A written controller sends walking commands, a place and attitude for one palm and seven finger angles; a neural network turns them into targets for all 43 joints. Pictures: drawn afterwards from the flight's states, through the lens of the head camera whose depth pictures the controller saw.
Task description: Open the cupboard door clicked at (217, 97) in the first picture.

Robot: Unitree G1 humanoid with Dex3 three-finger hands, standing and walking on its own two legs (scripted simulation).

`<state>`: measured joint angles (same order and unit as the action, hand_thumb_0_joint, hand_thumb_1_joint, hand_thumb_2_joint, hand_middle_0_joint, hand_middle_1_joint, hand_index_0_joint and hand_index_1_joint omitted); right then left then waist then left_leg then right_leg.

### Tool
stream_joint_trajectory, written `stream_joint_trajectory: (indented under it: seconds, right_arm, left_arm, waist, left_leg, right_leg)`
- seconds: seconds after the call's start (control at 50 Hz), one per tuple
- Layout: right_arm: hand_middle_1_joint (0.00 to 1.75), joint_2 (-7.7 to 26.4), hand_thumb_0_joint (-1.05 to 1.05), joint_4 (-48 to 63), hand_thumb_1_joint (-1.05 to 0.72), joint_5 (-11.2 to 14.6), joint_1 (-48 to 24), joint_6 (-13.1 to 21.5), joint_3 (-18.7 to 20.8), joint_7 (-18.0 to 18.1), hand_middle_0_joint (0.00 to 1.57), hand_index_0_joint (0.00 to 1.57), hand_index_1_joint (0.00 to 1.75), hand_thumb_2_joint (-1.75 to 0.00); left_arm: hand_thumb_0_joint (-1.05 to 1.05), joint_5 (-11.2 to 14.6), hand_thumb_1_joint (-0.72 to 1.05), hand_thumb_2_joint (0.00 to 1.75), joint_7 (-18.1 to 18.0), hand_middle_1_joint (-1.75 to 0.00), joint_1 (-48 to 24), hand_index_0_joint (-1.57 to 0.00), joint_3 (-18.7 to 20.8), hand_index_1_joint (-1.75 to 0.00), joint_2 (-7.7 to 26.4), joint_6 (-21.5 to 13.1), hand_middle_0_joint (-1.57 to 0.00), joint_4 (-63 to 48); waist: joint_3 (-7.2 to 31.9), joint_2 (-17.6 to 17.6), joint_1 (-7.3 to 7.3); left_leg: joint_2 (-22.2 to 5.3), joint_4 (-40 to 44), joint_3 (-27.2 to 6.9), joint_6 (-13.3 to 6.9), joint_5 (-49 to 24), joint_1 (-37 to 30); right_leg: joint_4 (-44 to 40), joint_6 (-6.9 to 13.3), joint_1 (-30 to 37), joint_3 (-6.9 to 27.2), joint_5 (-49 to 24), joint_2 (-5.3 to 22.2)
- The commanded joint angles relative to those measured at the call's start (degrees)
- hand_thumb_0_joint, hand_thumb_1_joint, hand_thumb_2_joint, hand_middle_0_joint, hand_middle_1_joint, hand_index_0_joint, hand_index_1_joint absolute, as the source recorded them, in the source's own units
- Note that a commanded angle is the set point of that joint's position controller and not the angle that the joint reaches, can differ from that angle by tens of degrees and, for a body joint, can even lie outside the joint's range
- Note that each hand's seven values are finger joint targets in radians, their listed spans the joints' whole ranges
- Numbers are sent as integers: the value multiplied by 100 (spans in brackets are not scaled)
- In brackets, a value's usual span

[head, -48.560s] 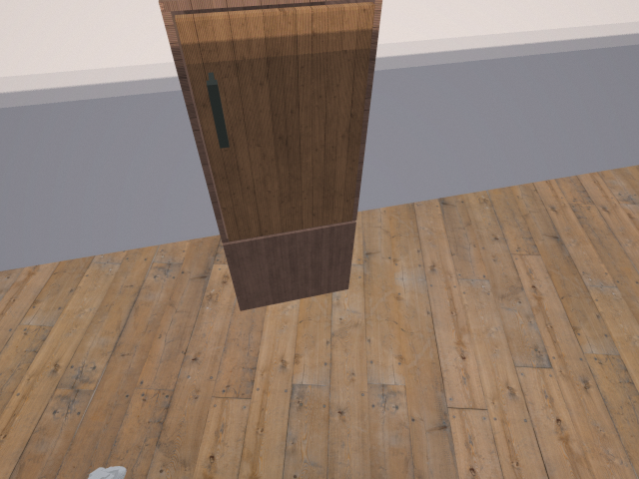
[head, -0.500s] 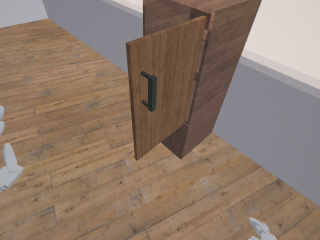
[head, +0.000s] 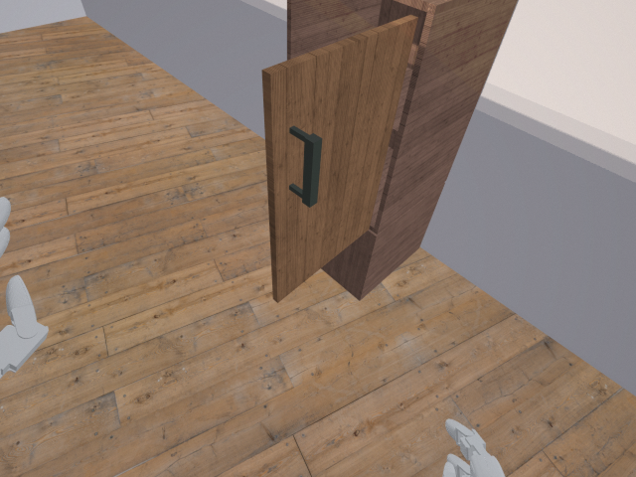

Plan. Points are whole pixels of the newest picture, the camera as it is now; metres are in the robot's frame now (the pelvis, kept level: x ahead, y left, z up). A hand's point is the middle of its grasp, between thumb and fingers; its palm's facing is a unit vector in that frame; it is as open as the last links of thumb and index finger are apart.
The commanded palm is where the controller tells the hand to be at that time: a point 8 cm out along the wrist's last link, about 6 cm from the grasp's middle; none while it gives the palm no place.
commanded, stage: stop stepping back and stand still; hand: left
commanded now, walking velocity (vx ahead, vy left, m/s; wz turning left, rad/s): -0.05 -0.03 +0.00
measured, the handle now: (303, 167) +0.59 +0.05 +0.06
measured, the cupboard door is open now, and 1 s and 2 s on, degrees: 92 92 92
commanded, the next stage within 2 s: let the arm hang, fingers relaxed in 0.54 s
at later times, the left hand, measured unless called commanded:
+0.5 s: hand (102, 310) +0.24 +0.22 +0.15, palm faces +0.36 -0.79 -0.49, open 7.4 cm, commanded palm +0.17 +0.27 +0.17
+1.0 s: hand out of the picture +0.02 +0.15 -0.18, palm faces +0.06 -0.98 -0.18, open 7.0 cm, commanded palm none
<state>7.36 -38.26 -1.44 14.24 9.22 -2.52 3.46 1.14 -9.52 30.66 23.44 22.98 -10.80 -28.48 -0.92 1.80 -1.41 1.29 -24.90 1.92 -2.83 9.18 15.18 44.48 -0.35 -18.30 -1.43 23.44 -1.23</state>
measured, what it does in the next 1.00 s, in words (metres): steps on the spot: right foot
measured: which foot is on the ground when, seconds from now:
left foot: down 0.00-1.00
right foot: up 0.00-0.10, down 0.12-1.00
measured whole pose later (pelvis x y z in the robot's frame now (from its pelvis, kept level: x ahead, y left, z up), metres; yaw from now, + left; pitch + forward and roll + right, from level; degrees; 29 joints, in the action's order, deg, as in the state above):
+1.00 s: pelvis +0.00 -0.02 -0.01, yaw +3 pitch -1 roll -1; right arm 10.9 -59.3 -1.8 14.2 -2.3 -1.3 1.1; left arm -0.4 -1.7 14.5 0.8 9.9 2.3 57.6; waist -5.0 1.1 -0.7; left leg 0.6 -29.2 -1.4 -0.6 11.1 17.0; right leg 27.4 3.8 -9.9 -7.0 16.5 -2.2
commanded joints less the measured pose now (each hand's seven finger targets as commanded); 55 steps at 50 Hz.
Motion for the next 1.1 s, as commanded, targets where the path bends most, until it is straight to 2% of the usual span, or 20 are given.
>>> stream_joint_trajectory:
  seconds: [0.0,0.06,0.12,0.16,0.2,0.22,0.28,0.34,0.44,0.6,0.62,0.64,0.68,0.72,0.74,0.8,0.88,0.98,1.04,1.08]
  right_arm:
    - [30,1054,0,901,-90,31,-534,277,406,76,20,20,30,-90]
    - [30,1036,0,944,-90,74,-576,151,378,134,20,20,30,-90]
    - [30,1042,0,974,-90,92,-623,119,427,111,20,20,30,-90]
    - [30,1044,0,959,-90,191,-520,71,493,63,20,20,30,-90]
    - [30,1046,0,1023,-90,211,-607,31,474,60,20,20,30,-90]
    - [30,1058,0,1041,-90,218,-700,25,482,82,20,20,30,-90]
    - [30,1088,0,1121,-90,199,-724,-38,469,130,20,20,30,-90]
    - [30,1106,0,1174,-90,206,-730,-77,487,153,20,20,30,-90]
    - [30,1113,0,1218,-90,219,-689,-134,513,129,20,20,30,-90]
    - [30,1137,0,1243,-90,207,-695,-146,493,138,20,20,30,-90]
    - [30,1720,0,-154,-90,228,-1071,228,647,-391,20,20,30,-90]
    - [30,2013,0,-294,-90,182,-505,-200,759,-397,20,20,30,-90]
    - [30,1823,0,-278,-90,88,-484,-479,651,-344,20,20,30,-90]
    - [30,1709,0,-375,-90,37,-563,-594,571,-337,20,20,30,-90]
    - [30,1616,0,-474,-90,26,-561,-678,536,-338,20,20,30,-90]
    - [30,1252,0,-908,-90,-40,-424,-936,421,-317,20,20,30,-90]
    - [30,1142,0,-1420,-90,-37,-392,-972,273,-253,20,20,30,-90]
    - [30,898,0,-1955,-90,-5,-66,-975,272,-163,20,20,30,-90]
    - [30,816,0,-2181,-90,9,226,-1011,301,-143,20,20,30,-90]
    - [30,757,0,-2309,-90,12,371,-1028,302,-131,20,20,30,-90]
  left_arm:
    - [0,29,90,90,-83,-30,237,-20,694,-30,972,-315,-20,-1130]
    - [0,64,90,90,-35,-30,160,-20,748,-30,1065,-299,-20,-727]
    - [0,118,90,90,37,-30,-142,-20,776,-30,1140,-339,-20,-716]
    - [0,179,90,90,42,-30,20,-20,676,-30,1017,-275,-20,-688]
    - [0,163,90,90,32,-30,-61,-20,671,-30,1031,-268,-20,-799]
    - [0,148,90,90,10,-30,-106,-20,727,-30,1113,-266,-20,-852]
    - [0,132,90,90,1,-30,40,-20,727,-30,1108,-292,-20,-945]
    - [0,125,90,90,0,-30,15,-20,743,-30,1154,-326,-20,-1003]
    - [0,182,90,90,17,-30,221,-20,727,-30,1081,-328,-20,-772]
    - [0,190,90,90,26,-30,140,-20,651,-30,1086,-279,-20,-840]
    - [0,-141,90,90,727,-30,-638,-20,-1872,-30,28,368,-20,3583]
    - [0,-247,90,90,911,-30,-671,-20,-1620,-30,106,837,-20,3760]
    - [0,-307,90,90,954,-30,-952,-20,-1676,-30,7,956,-20,4283]
    - [0,-331,90,90,947,-30,-1307,-20,-1767,-30,70,930,-20,4960]
    - [0,-315,90,90,933,-30,-1477,-20,-1803,-30,73,939,-20,5338]
    - [0,-260,90,90,840,-30,-1990,-20,-2012,-30,-115,1049,-20,6428]
    - [0,-169,90,90,799,-30,-1767,-20,-2132,-30,-326,1112,-20,7674]
    - [0,-130,90,90,802,-30,-1321,-20,-2090,-30,-583,1051,-20,8663]
    - [0,-128,90,90,796,-30,-1232,-20,-2146,-30,-707,1044,-20,8963]
    - [0,-128,90,90,786,-30,-1175,-20,-2173,-30,-784,1052,-20,9112]
  waist:
    - [380,-1297,119]
    - [450,-841,101]
    - [709,-116,56]
    - [881,470,63]
    - [881,409,80]
    - [834,107,100]
    - [766,-498,146]
    - [699,-588,152]
    - [707,-340,135]
    - [688,-426,152]
    - [225,-453,-128]
    - [419,-407,4]
    - [334,123,100]
    - [506,880,130]
    - [456,1009,96]
    - [224,552,-30]
    - [-26,-966,151]
    - [237,-1104,179]
    - [30,-505,115]
    - [-211,-406,82]
  left_leg:
    - [-1220,1483,-1077,-137,748,100]
    - [-925,816,-668,78,336,214]
    - [-503,-107,-465,262,51,-35]
    - [-381,-634,-297,249,-92,-177]
    - [-325,-612,-253,241,-172,-100]
    - [-334,-508,-226,236,-366,-167]
    - [-533,-159,-317,160,-1579,-588]
    - [-590,-171,-387,168,-1871,-600]
    - [-525,-228,-346,203,-1471,-463]
    - [-531,-47,-385,147,-1198,-591]
    - [-795,-778,-552,126,-1935,-252]
    - [-894,-569,-715,35,-1671,-149]
    - [-959,-420,-1070,-226,-936,494]
    - [-714,-598,-1004,-135,-655,475]
    - [-511,-803,-805,-36,-447,362]
    - [-317,-932,-460,153,-74,-73]
    - [-694,188,-1139,-33,-606,236]
    - [-598,305,-1015,29,-50,130]
    - [-586,322,-959,38,154,-21]
    - [-575,380,-960,28,236,-56]
  right_leg:
    - [-1093,-27,800,-298,-159,-72]
    - [-2496,34,1448,-152,-955,59]
    - [-2642,352,1126,984,-2058,802]
    - [-2598,453,1106,1193,-2830,1058]
    - [-2395,411,1282,1013,-3566,1070]
    - [-2331,347,1236,940,-3706,1029]
    - [-2131,97,1089,556,-3428,640]
    - [-2198,71,1101,504,-3334,563]
    - [-2372,77,1173,579,-3293,634]
    - [-2546,12,1013,560,-2717,531]
    - [-1750,227,151,-23,-2633,783]
    - [-1740,320,189,320,-2198,815]
    - [-1508,351,370,210,-1436,572]
    - [-1813,469,582,500,-1443,779]
    - [-2063,592,485,681,-1492,1044]
    - [-2310,800,228,737,-1622,1295]
    - [-2113,383,893,373,-1094,655]
    - [-2518,471,1328,414,-986,766]
    - [-2720,484,1030,361,-666,773]
    - [-2770,480,813,344,-515,754]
